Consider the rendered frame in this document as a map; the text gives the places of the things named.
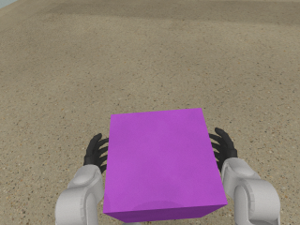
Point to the left robot hand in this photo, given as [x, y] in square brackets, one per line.
[93, 153]

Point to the robot right forearm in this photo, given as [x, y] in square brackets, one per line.
[255, 201]

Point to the right robot hand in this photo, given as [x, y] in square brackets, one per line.
[225, 147]

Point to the robot left forearm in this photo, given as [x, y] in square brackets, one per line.
[78, 204]

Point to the carton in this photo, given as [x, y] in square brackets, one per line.
[161, 166]

